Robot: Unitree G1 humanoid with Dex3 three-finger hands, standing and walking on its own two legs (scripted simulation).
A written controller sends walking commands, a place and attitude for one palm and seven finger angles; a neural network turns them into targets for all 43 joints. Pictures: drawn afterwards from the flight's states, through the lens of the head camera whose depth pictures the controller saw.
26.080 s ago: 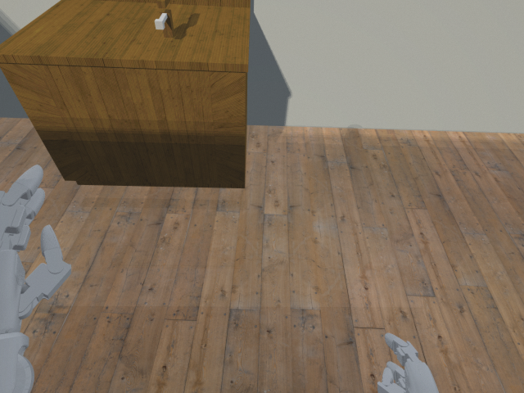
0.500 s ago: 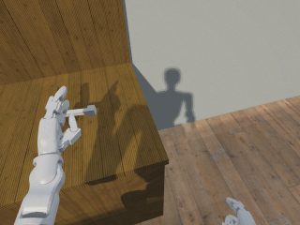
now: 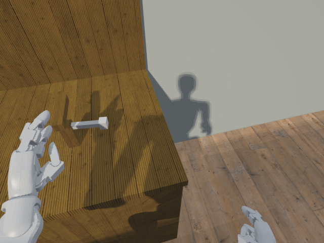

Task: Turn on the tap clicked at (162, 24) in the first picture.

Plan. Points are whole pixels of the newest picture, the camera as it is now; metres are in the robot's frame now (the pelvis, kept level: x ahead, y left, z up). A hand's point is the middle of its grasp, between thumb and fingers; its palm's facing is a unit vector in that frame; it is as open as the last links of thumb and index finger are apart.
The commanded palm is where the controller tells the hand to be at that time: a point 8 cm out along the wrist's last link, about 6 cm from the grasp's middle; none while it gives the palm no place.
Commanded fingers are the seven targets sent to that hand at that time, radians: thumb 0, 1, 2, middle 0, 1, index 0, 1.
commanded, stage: draw the hand back beside the body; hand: left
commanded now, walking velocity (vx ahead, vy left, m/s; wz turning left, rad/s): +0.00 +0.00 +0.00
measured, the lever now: (103, 123) +0.44 +0.24 +0.04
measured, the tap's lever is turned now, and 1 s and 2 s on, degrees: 81 81 81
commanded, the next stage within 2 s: step back with the hand held close in 0.38 s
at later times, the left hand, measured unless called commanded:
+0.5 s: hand (53, 169) +0.20 +0.24 +0.15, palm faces +0.42 -0.84 -0.34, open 7.4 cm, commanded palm +0.16 +0.28 +0.17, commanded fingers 0.00 0.90 0.90 -0.20 -0.30 -0.20 -0.30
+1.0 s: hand (24, 202) +0.14 +0.25 +0.15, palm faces +0.38 -0.82 -0.44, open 7.4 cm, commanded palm +0.09 +0.29 +0.17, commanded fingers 0.00 0.90 0.90 -0.20 -0.30 -0.20 -0.30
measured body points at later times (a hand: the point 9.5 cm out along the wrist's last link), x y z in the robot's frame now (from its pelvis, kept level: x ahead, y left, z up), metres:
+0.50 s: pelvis +0.00 -0.01 +0.00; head -0.01 -0.02 +0.45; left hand +0.17 +0.28 +0.17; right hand +0.18 -0.22 -0.09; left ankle -0.02 +0.12 -0.74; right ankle -0.02 -0.11 -0.74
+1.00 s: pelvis -0.07 +0.01 -0.01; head -0.05 +0.00 +0.44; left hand +0.11 +0.29 +0.18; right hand +0.12 -0.23 -0.10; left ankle -0.02 +0.12 -0.74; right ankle -0.02 -0.11 -0.74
